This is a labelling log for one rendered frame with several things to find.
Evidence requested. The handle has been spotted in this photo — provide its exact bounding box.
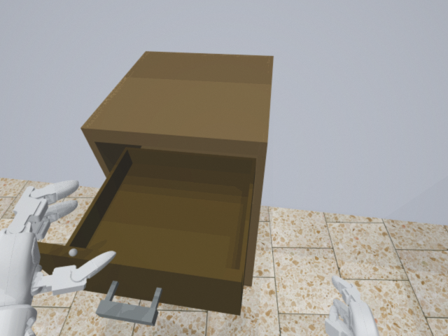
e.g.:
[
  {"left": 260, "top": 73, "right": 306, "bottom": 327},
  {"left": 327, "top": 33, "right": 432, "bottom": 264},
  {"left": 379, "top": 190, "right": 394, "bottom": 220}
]
[{"left": 95, "top": 281, "right": 162, "bottom": 326}]

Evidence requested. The cabinet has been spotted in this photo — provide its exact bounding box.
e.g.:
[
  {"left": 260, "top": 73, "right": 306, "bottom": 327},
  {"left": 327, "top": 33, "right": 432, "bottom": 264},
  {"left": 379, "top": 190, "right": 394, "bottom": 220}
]
[{"left": 81, "top": 51, "right": 274, "bottom": 287}]

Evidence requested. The right robot hand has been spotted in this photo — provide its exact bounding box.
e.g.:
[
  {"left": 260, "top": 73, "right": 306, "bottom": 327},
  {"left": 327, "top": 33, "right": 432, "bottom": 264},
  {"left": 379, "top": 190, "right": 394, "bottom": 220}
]
[{"left": 325, "top": 275, "right": 379, "bottom": 336}]

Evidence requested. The left robot hand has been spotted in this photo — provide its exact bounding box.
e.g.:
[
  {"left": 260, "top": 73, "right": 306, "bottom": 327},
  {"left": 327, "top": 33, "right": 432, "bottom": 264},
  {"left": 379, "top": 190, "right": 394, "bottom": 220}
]
[{"left": 0, "top": 180, "right": 116, "bottom": 307}]

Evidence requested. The robot left forearm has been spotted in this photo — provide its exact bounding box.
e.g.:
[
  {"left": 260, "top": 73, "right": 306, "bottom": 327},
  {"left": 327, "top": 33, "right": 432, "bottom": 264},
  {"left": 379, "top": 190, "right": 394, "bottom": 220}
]
[{"left": 0, "top": 304, "right": 37, "bottom": 336}]

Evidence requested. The drawer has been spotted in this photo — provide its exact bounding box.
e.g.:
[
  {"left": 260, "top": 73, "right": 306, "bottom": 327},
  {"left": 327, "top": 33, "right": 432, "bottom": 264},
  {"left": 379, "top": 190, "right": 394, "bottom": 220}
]
[{"left": 37, "top": 147, "right": 256, "bottom": 316}]

